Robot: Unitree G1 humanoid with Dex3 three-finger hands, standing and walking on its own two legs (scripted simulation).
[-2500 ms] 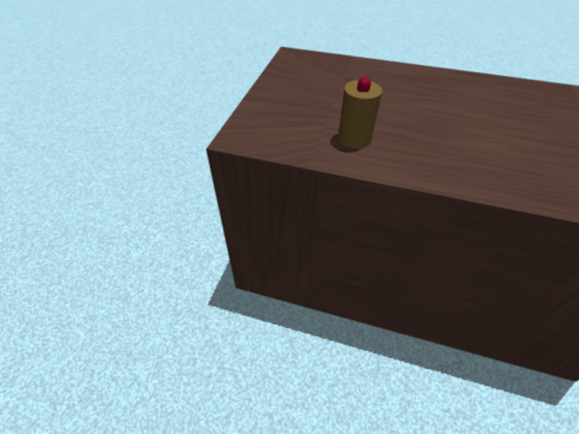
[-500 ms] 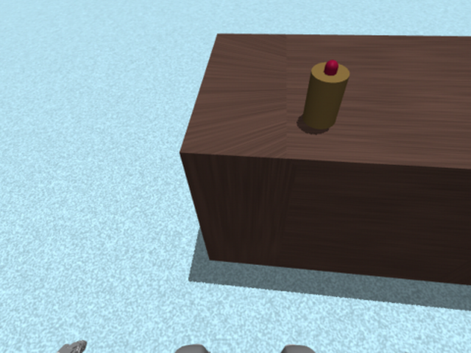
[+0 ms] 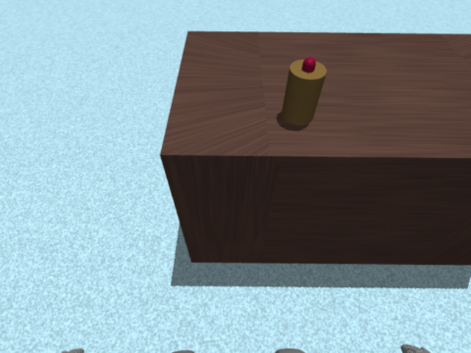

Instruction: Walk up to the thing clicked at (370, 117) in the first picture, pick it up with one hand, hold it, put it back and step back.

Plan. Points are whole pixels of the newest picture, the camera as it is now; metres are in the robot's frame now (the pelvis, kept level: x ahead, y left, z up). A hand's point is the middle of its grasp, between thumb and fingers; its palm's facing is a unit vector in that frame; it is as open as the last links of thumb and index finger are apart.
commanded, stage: walk up
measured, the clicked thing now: (303, 89) +0.70 -0.18 +0.04
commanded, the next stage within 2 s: stand in 1.16 s
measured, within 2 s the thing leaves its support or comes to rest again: neither
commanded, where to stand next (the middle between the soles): +0.06 -0.01 m, yaw +2 degrees
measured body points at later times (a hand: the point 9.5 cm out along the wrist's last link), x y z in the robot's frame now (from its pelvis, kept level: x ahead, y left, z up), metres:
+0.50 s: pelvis -0.01 -0.01 +0.03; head +0.00 -0.01 +0.48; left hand +0.09 +0.29 -0.10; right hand +0.07 -0.32 -0.10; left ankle +0.01 +0.14 -0.71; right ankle +0.00 -0.14 -0.71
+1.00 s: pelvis +0.00 +0.00 +0.03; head +0.01 +0.00 +0.48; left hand +0.08 +0.30 -0.10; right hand +0.10 -0.30 -0.09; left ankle +0.01 +0.14 -0.71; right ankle +0.01 -0.14 -0.71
